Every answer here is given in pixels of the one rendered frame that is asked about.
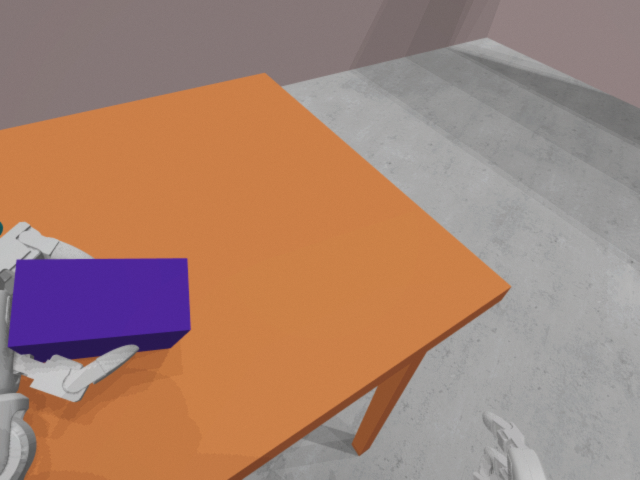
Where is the table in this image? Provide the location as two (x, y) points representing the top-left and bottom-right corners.
(0, 73), (512, 480)

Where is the robot left forearm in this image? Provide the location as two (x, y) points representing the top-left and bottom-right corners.
(0, 393), (37, 480)

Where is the left robot hand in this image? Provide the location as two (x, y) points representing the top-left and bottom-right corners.
(0, 222), (139, 402)

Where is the sponge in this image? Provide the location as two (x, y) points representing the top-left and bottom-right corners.
(8, 258), (191, 363)

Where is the right robot hand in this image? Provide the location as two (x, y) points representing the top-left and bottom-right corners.
(473, 411), (548, 480)

